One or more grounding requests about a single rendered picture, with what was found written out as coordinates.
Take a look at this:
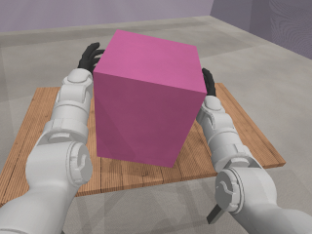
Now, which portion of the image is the carton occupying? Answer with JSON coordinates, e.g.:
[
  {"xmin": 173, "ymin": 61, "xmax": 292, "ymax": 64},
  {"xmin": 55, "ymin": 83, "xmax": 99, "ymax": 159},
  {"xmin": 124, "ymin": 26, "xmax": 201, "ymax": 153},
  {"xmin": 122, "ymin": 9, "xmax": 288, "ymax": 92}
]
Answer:
[{"xmin": 93, "ymin": 29, "xmax": 208, "ymax": 168}]

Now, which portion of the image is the robot left upper arm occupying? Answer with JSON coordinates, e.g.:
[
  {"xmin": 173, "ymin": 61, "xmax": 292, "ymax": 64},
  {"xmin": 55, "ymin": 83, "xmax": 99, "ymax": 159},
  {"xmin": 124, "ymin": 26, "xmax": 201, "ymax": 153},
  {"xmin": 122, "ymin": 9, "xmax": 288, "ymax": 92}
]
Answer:
[{"xmin": 0, "ymin": 140, "xmax": 93, "ymax": 234}]

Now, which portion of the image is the robot left hand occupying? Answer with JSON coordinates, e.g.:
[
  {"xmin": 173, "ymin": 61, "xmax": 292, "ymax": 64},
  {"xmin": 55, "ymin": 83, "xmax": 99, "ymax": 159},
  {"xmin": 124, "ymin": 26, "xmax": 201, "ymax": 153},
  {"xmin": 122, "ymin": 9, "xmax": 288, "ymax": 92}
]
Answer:
[{"xmin": 77, "ymin": 42, "xmax": 105, "ymax": 79}]

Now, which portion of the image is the robot right hand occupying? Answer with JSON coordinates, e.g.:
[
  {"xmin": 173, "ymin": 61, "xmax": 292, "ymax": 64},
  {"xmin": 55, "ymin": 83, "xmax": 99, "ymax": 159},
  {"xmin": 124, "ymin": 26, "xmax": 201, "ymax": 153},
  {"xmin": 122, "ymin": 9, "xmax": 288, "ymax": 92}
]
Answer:
[{"xmin": 202, "ymin": 67, "xmax": 216, "ymax": 97}]

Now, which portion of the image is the robot left forearm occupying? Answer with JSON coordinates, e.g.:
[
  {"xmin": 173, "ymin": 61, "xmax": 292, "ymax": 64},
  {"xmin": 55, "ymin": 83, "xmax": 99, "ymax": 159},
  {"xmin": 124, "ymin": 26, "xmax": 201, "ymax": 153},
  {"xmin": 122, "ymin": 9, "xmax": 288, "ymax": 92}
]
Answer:
[{"xmin": 25, "ymin": 68, "xmax": 94, "ymax": 185}]

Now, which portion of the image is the robot right upper arm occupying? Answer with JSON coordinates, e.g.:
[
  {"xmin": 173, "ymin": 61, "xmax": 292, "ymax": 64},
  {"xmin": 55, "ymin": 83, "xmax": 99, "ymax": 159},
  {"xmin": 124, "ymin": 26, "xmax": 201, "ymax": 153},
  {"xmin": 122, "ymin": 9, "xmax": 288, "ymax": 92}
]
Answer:
[{"xmin": 214, "ymin": 167, "xmax": 312, "ymax": 234}]

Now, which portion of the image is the robot right forearm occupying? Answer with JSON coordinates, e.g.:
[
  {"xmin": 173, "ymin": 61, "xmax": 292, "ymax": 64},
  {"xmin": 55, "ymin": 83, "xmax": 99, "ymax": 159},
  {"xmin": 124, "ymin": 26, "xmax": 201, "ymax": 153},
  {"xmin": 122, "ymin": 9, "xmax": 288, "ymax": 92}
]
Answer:
[{"xmin": 196, "ymin": 96, "xmax": 277, "ymax": 200}]

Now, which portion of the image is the table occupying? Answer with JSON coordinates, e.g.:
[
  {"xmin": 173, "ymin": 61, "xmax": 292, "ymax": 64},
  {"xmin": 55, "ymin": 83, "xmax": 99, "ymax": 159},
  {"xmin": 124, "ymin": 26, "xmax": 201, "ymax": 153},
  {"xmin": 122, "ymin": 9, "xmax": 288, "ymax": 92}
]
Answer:
[{"xmin": 0, "ymin": 83, "xmax": 287, "ymax": 234}]

